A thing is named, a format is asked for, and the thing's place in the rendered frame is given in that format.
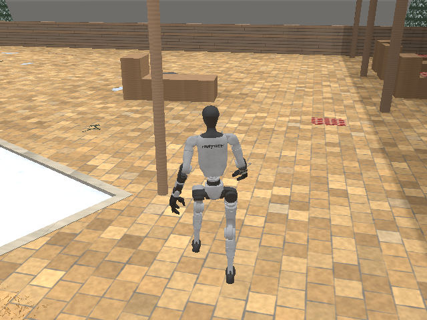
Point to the robot left forearm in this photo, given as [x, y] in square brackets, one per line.
[181, 177]

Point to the robot right upper arm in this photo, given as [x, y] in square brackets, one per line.
[236, 149]

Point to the robot torso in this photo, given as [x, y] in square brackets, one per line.
[212, 159]

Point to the robot left upper arm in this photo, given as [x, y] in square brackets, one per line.
[188, 153]

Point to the robot right forearm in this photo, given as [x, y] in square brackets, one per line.
[243, 170]

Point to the robot left hand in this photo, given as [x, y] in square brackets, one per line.
[172, 203]

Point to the robot left thigh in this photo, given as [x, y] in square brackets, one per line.
[198, 194]

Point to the robot right hand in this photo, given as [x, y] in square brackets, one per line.
[238, 173]

